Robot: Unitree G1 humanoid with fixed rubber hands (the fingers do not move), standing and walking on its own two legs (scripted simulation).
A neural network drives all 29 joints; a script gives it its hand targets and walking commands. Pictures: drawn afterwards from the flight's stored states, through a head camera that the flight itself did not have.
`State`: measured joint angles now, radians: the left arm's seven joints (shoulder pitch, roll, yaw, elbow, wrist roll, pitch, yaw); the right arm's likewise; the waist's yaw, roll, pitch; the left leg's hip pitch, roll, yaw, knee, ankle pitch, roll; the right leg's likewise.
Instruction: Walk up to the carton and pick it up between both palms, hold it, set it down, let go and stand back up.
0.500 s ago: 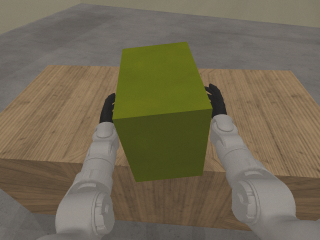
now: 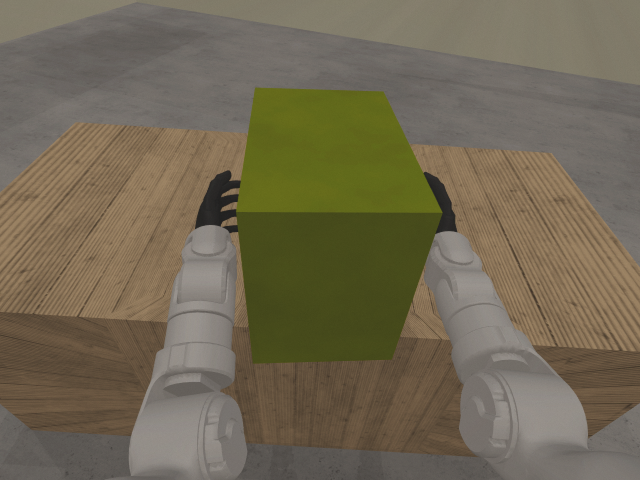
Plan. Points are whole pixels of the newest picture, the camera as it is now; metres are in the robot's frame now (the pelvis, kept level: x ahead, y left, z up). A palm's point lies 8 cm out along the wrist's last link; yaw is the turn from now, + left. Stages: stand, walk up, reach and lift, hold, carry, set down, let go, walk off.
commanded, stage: reach and lift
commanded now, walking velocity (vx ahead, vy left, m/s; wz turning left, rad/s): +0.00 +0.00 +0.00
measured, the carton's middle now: (321, 220) +0.46 -0.01 +0.09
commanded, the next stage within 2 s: hold in 1.20 s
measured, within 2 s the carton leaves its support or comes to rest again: neither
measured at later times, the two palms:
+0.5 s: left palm (191, 217) +0.37 +0.16 +0.18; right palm (435, 213) +0.37 -0.14 +0.18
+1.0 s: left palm (196, 205) +0.37 +0.15 +0.20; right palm (448, 203) +0.37 -0.15 +0.20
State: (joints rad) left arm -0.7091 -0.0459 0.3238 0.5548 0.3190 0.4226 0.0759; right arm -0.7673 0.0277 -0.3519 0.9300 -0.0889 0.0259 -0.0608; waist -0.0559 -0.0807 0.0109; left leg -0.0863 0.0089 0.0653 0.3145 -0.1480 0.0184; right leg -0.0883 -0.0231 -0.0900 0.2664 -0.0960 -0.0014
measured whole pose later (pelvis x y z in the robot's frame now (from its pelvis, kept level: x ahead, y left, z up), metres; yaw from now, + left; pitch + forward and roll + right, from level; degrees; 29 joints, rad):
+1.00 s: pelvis +0.00 +0.00 +0.00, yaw +1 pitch -8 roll -1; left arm -0.68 -0.02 0.30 0.26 0.34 0.69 0.02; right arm -0.78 -0.02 -0.11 0.70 0.12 0.26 -0.14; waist -0.09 -0.05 0.01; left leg -0.03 0.00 0.04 0.33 -0.16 0.02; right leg -0.02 -0.02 -0.09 0.28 -0.11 0.00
